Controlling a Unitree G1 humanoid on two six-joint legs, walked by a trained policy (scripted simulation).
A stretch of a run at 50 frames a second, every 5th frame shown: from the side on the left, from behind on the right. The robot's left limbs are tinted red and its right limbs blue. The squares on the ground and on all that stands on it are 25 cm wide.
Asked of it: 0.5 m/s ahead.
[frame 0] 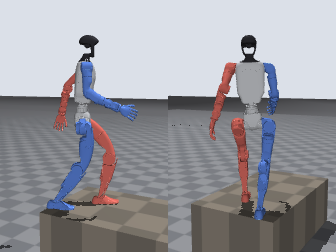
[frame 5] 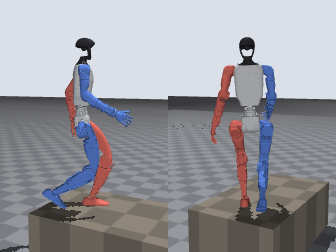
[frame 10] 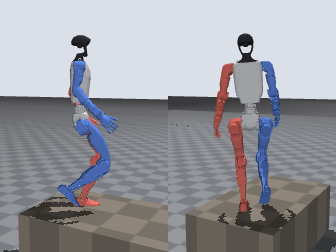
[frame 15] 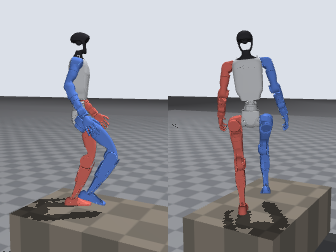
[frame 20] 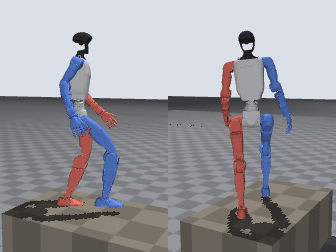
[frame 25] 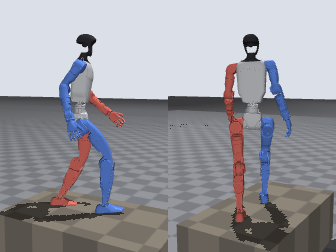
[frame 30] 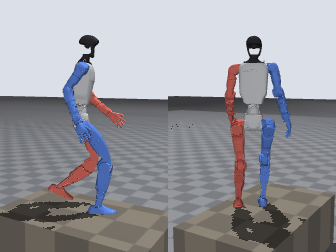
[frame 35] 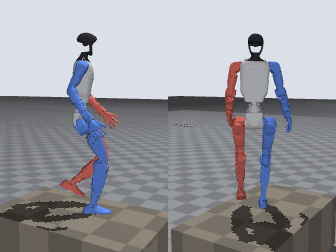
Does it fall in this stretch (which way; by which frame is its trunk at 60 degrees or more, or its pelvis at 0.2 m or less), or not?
no
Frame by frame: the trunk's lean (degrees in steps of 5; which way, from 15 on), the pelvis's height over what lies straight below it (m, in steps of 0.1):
0: 5, 0.7
5: 5, 0.7
10: 5, 0.7
15: 5, 0.8
20: 5, 0.8
25: 5, 0.8
30: 5, 0.7
35: 5, 0.8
